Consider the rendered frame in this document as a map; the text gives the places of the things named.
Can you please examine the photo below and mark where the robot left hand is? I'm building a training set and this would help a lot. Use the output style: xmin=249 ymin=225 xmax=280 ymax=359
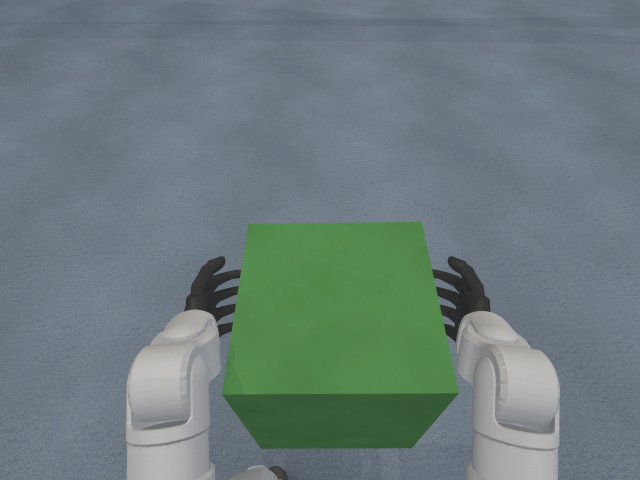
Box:
xmin=184 ymin=256 xmax=241 ymax=338

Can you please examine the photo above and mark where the left robot shin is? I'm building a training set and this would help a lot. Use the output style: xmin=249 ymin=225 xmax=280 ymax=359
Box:
xmin=247 ymin=465 xmax=275 ymax=476

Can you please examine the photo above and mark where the carton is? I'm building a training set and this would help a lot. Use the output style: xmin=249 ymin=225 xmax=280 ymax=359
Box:
xmin=222 ymin=222 xmax=459 ymax=449

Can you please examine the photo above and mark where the left robot forearm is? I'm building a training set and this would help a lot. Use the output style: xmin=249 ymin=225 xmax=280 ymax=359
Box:
xmin=126 ymin=310 xmax=221 ymax=480

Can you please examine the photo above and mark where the right robot forearm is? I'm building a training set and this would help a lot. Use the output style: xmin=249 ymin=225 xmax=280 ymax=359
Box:
xmin=456 ymin=311 xmax=560 ymax=480

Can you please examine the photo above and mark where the robot right hand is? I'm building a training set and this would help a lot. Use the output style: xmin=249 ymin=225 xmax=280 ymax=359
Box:
xmin=432 ymin=256 xmax=491 ymax=342

